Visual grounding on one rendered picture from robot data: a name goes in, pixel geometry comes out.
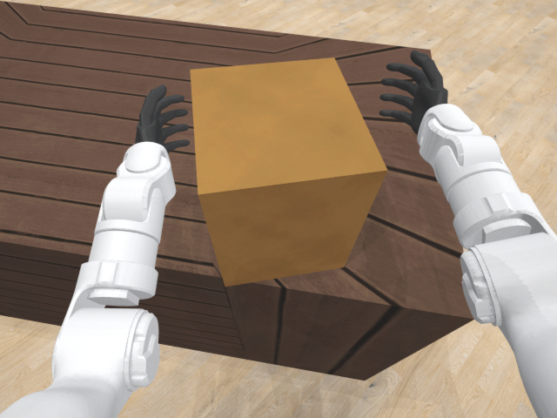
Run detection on right robot hand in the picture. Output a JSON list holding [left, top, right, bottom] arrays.
[[379, 51, 448, 135]]

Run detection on pedestal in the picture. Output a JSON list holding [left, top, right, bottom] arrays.
[[0, 1, 474, 381]]

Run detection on left robot forearm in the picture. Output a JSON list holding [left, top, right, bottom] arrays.
[[51, 142, 176, 380]]

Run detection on left robot hand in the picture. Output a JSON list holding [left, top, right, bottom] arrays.
[[135, 84, 190, 153]]

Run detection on robot right upper arm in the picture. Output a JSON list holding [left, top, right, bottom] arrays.
[[460, 233, 557, 418]]

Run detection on right robot forearm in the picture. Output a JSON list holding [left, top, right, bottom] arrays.
[[417, 104, 557, 250]]

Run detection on robot left upper arm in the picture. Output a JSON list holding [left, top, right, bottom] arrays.
[[0, 308, 160, 418]]

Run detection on carton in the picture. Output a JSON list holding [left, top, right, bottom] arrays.
[[190, 57, 388, 287]]

